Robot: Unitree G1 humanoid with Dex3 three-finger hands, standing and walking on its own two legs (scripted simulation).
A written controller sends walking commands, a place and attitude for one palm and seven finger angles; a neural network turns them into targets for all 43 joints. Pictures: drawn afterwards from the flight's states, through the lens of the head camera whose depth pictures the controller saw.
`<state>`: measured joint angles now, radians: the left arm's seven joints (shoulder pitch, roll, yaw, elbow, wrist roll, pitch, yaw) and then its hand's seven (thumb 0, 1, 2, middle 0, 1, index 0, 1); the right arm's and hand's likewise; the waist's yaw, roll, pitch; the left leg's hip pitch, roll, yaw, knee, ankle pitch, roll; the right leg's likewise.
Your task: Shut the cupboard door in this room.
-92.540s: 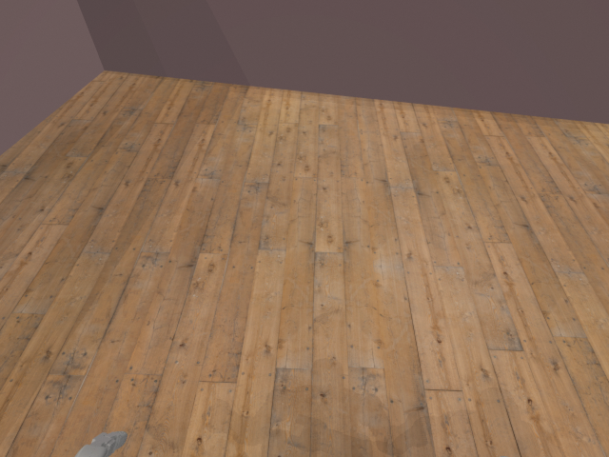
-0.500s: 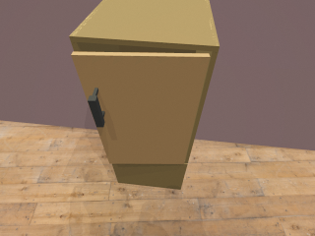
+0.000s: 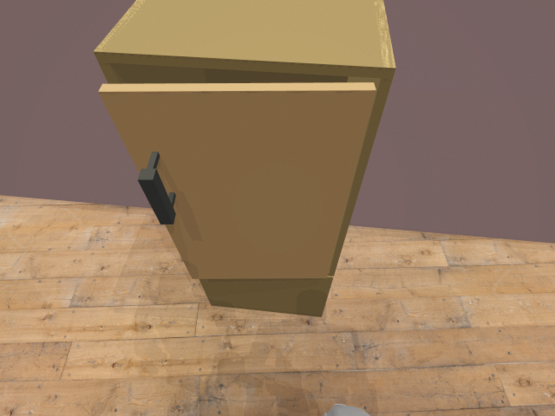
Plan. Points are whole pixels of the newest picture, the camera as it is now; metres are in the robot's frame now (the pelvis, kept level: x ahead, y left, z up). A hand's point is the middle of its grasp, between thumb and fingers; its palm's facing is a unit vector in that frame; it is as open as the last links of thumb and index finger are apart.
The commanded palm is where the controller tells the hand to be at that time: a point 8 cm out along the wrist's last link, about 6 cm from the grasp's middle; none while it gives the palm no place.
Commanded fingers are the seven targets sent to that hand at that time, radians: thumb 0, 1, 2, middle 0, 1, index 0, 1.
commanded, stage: come to a stop and stand still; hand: left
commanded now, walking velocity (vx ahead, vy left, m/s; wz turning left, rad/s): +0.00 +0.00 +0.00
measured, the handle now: (161, 188) +0.44 +0.23 +0.03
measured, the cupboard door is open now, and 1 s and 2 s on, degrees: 6 6 6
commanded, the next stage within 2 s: look again from close up in 1.84 s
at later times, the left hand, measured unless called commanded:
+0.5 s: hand out of the picture +0.02 +0.18 -0.17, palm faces +0.02 -0.98 -0.21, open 7.4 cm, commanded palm none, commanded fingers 0.00 0.90 0.90 -0.20 -0.30 -0.20 -0.30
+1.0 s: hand out of the picture +0.01 +0.23 -0.16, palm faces -0.01 -0.96 -0.28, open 7.4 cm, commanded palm none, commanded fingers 0.00 0.90 0.90 -0.20 -0.30 -0.20 -0.30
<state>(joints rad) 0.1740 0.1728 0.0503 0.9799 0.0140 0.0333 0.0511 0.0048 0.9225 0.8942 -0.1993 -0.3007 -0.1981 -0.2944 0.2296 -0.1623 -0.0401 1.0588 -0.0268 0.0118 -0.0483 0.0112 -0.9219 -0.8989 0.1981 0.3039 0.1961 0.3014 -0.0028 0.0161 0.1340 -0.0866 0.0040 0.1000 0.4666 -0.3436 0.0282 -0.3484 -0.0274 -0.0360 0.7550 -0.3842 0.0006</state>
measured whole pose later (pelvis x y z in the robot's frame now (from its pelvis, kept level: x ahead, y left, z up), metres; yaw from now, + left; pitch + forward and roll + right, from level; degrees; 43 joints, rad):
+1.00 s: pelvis -0.02 +0.02 +0.00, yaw +0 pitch -1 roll +0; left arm 0.23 0.26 -0.01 1.06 0.01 -0.01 0.02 0.00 0.91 0.89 -0.20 -0.30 -0.20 -0.29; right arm 0.20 -0.27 -0.01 1.10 -0.01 -0.01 -0.01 0.01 -0.91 -0.90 0.20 0.30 0.20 0.30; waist 0.00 0.00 0.04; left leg -0.14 -0.04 0.05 0.45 -0.29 0.05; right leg -0.27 -0.05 -0.04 0.44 -0.15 0.02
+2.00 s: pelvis +0.01 +0.03 +0.01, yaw +1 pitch -2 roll -1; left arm 0.15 0.31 -0.01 1.10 0.01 0.00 0.01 0.00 0.91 0.89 -0.20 -0.30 -0.20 -0.29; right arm 0.11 -0.30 0.02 1.14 -0.01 -0.02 -0.01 0.01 -0.91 -0.90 0.20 0.30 0.20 0.30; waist 0.01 -0.02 0.03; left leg -0.01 -0.05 0.03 0.31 -0.27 0.06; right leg -0.15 -0.05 -0.05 0.34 -0.15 0.04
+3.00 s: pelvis -0.05 -0.02 -0.09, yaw +3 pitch +14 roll +0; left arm 0.38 0.26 0.41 0.21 -0.43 -0.54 -0.48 0.02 0.90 0.89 -0.49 -0.61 -0.49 -0.61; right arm 0.18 -0.28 -0.02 0.54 0.02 -0.31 -0.05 0.01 -0.91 -0.90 0.20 0.30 0.20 0.30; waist 0.05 -0.02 -0.10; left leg -0.86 -0.02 -0.07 1.19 -0.57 -0.02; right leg -0.94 0.02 -0.09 1.14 -0.45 -0.07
